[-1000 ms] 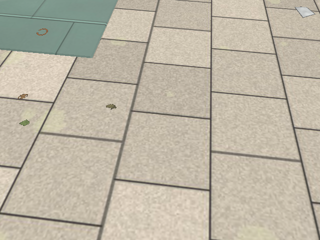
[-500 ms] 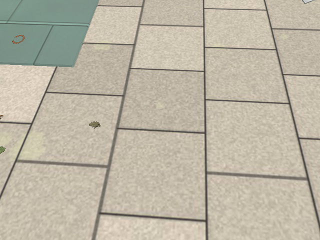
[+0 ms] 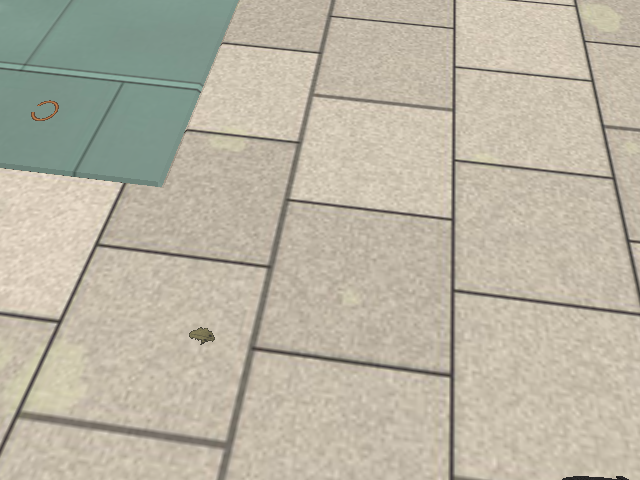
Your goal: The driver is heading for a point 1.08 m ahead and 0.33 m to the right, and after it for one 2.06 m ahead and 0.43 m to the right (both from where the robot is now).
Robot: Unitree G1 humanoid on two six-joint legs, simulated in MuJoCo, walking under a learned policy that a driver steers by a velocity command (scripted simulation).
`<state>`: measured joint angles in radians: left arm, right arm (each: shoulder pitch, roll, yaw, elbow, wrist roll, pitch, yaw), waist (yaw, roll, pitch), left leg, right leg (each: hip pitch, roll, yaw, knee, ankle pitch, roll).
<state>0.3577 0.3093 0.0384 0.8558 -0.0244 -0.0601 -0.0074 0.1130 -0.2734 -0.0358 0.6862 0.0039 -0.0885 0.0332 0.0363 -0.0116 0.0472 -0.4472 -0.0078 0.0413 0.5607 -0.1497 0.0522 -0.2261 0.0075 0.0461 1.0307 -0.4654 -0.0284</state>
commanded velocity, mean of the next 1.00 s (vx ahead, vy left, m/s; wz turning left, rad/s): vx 0.50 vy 0.00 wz -0.04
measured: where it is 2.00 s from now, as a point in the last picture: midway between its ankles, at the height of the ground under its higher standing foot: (414, 236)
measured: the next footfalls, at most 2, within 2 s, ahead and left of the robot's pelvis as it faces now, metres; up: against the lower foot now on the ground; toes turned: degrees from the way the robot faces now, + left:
right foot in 0.44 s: +0.42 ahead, -0.15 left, +0.00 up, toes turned -2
left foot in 0.98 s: +0.73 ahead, +0.09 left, +0.00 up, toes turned -2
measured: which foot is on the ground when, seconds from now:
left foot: down 0.00-0.46, up 0.48-0.96, down 0.98-1.00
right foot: up 0.00-0.42, down 0.44-1.00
